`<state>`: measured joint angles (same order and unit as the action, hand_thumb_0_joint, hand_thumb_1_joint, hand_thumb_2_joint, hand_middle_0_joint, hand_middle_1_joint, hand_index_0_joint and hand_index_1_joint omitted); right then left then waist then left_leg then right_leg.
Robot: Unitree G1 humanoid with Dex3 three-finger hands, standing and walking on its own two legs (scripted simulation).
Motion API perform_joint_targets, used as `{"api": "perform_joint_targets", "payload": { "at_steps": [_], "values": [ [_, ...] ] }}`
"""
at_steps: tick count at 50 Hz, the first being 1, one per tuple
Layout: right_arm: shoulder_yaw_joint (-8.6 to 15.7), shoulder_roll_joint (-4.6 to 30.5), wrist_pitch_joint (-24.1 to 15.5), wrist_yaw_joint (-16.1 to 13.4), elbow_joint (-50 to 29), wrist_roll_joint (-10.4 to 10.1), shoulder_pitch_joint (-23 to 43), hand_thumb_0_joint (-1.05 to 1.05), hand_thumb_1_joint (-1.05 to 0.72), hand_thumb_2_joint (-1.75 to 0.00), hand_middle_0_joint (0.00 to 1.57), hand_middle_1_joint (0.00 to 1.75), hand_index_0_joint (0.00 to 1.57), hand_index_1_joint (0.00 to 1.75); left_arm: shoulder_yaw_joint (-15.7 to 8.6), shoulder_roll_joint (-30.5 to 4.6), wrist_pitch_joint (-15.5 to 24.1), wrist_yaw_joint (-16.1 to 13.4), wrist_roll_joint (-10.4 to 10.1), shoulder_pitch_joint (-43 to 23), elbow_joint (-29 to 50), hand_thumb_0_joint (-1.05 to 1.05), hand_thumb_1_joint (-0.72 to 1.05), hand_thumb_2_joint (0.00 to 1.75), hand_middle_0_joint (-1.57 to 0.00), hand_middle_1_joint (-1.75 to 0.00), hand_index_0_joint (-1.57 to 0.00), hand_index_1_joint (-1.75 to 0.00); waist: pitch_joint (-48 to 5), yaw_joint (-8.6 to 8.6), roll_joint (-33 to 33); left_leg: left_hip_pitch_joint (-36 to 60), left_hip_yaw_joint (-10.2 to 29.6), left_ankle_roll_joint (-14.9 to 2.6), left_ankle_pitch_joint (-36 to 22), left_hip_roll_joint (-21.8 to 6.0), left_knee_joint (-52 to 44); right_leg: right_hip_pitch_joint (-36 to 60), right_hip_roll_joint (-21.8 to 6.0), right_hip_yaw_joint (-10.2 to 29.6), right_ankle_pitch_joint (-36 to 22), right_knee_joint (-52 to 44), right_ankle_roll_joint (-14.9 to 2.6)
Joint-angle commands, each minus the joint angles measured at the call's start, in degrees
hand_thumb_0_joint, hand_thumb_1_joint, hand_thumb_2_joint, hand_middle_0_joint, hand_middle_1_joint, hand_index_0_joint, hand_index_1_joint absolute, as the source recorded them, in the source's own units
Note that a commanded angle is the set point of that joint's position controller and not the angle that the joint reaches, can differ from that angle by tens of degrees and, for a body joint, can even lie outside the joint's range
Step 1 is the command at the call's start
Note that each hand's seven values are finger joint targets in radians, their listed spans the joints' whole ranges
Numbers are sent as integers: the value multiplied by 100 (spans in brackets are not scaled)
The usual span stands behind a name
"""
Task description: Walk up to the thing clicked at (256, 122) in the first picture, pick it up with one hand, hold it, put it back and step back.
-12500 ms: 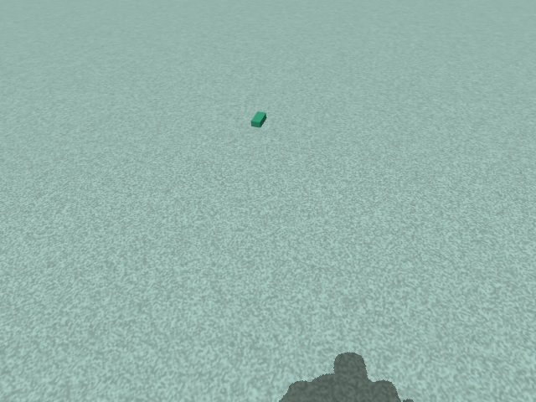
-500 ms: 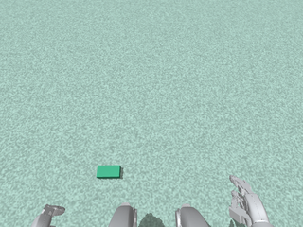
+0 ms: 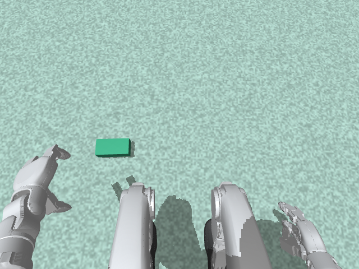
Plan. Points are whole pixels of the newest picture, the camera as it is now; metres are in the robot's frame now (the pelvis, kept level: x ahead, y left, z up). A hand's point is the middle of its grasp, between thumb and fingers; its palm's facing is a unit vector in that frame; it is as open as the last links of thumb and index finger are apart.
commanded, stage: rise first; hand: left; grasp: from above
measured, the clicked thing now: (113, 147) +0.49 +0.28 -0.45
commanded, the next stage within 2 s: none
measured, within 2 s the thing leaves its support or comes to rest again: neither
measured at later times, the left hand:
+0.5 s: hand (75, 163) +0.38 +0.33 -0.25, palm faces -0.46 -0.13 -0.88, open 13.7 cm
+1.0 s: hand (85, 156) +0.41 +0.32 -0.30, palm faces -0.45 -0.04 -0.89, open 13.3 cm
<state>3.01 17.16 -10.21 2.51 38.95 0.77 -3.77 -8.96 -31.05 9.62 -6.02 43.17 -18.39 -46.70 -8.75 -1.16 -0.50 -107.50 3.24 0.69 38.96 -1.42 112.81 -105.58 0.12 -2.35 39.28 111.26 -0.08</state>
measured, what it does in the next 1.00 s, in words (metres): lowers itself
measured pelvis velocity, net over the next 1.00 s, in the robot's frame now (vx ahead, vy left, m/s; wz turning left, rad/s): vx -0.01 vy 0.01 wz -0.08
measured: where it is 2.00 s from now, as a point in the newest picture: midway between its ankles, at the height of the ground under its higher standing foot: (181, 262)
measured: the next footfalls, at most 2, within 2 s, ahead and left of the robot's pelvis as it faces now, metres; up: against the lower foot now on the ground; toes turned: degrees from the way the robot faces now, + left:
none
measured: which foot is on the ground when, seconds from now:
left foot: down 0.00-1.00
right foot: down 0.00-1.00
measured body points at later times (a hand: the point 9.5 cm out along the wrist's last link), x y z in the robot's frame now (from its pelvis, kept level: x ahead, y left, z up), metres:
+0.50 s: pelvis -0.02 +0.01 -0.10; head +0.19 +0.07 +0.30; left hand +0.40 +0.33 -0.20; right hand +0.06 -0.27 -0.21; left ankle +0.07 +0.13 -0.43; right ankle +0.08 -0.12 -0.43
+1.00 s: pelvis -0.01 +0.01 -0.14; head +0.22 +0.07 +0.25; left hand +0.43 +0.32 -0.24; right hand +0.06 -0.27 -0.25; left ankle +0.07 +0.13 -0.43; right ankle +0.08 -0.12 -0.43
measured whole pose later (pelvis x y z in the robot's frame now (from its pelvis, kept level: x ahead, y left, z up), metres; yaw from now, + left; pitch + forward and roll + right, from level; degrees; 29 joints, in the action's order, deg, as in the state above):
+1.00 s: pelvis -0.01 +0.01 -0.14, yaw -5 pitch +33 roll -8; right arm -1.1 15.3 -1.8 7.7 44.3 8.7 -5.3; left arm -9.6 -44.9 20.4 -22.3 74.6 -46.1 -77.4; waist -3.2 -8.9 2.0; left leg -131.3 7.0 -0.2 39.7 -0.9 137.9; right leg -127.0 0.8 -5.0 39.2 133.2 1.3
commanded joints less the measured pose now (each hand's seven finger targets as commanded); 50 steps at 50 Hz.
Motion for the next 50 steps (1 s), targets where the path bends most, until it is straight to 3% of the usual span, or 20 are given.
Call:
{"api": "perform_joint_targets", "payload": {
  "at_steps": [1, 3, 5, 6, 9, 12, 14, 18, 24, 31, 41, 47, 50],
  "values": [
    [446, 999, -77, -21, -273, 7, -859, 0, -91, -90, 20, 30, 20, 30, -631, -2096, 324, -285, 451, -1228, 153, 0, -43, 90, -23, -89, -22, -90, -3707, 61, -122, 1771, -321, -259, -1292, 168, -729, 1875, 115, 35, -1314, -1204, -81],
    [445, 977, -6, 7, -212, 30, -918, 0, -90, -90, 20, 30, 20, 30, -522, -2044, 419, -293, 643, -1594, -2, 0, -42, 91, -22, -89, -21, -90, -3648, -3, -118, 1536, -334, -275, -975, 164, -614, 1683, 136, -7, -996, -1132, -88],
    [436, 1022, 50, 29, -183, 57, -917, 0, -87, -89, 20, 30, 20, 30, -579, -2282, 520, -318, 815, -1892, -138, 0, -39, 91, -19, -89, -19, -90, -3624, 9, -287, 1446, -284, -270, -650, 159, -578, 1355, 160, -96, -617, -956, -120],
    [435, 1010, 80, 40, -149, 66, -954, 0, -87, -89, 20, 30, 20, 30, -492, -2231, 577, -334, 926, -2044, -190, 0, -41, 93, -18, -90, -17, -91, -3598, -24, -400, 1429, -266, -252, -589, 157, -551, 1202, 170, -141, -570, -865, -139],
    [394, 1003, 163, 71, -95, 108, -947, 0, -86, -89, 20, 30, 20, 30, -404, -2276, 745, -431, 1156, -2439, -393, 0, -42, 94, -17, -89, -16, -90, -3243, -141, -470, 1065, -160, -277, -21, 152, -474, 732, 204, -256, -73, -667, -152],
    [358, 1047, 257, 99, -32, 153, -971, 0, -87, -89, 20, 30, 20, 30, -369, -2428, 898, -619, 1438, -2801, -569, 0, -46, 98, -13, -92, -12, -93, -3117, -217, -691, 1026, -50, -261, 225, 152, -412, 323, 214, -346, 63, -427, -181],
    [303, 1073, 333, 124, 48, 185, -1019, 0, -88, -90, 20, 30, 20, 30, -465, -2584, 946, -799, 1645, -2882, -751, 0, -47, 98, -13, -91, -12, -92, -3100, -189, -823, 1043, -43, -249, 57, 168, -283, 132, 198, -382, -77, -283, -196],
    [240, 1136, 475, 193, 155, 277, -1044, 0, -89, -90, 20, 30, 20, 30, -292, -2490, 957, -1122, 1997, -3234, -1116, 0, -47, 97, -14, -90, -13, -91, -3084, -332, -1187, 1301, 163, -167, -275, 129, -231, -391, 152, -529, -427, 166, -222],
    [222, 1157, 643, 273, 270, 407, -1209, 0, -90, -90, 20, 30, 20, 30, -235, -2609, 818, -1404, 2419, -3551, -1596, 0, -44, 94, -17, -85, -16, -86, -3202, -411, -1267, 1293, 58, -176, -682, 161, 108, -481, 147, -533, -728, 316, -226],
    [197, 1173, 707, 353, 321, 510, -1211, 0, -90, -90, 20, 30, 20, 30, -59, -2592, 835, -1474, 2646, -4004, -1834, 0, -39, 88, -21, -83, -20, -83, -3104, -583, -1442, 1138, 133, -181, -627, 164, 296, -737, 117, -573, -693, 548, -176],
    [82, 1152, 817, 412, 412, 668, -1203, 0, -90, -90, 20, 30, 20, 30, -285, -2989, 1086, -1719, 2992, -4093, -2195, 0, -37, 87, -22, -83, -22, -83, -3256, -625, -1120, 748, -90, -268, -953, 210, 888, -464, 218, -545, -987, 690, -176],
    [33, 1182, 821, 438, 434, 780, -1173, 0, -91, -90, 20, 30, 20, 30, -278, -2990, 1115, -1888, 3051, -4265, -2351, 0, -42, 90, -18, -88, -18, -88, -3143, -713, -1402, 743, -21, -248, -918, 174, 971, -725, 220, -631, -976, 891, -177],
    [46, 1213, 825, 438, 418, 795, -1220, 0, -90, -90, 20, 30, 20, 30, -410, -3114, 1074, -1968, 3034, -4300, -2348, 0, -40, 90, -19, -87, -19, -87, -3300, -729, -1333, 737, -25, -254, -1034, 168, 1028, -649, 235, -643, -1085, 931, -170]
  ]
}}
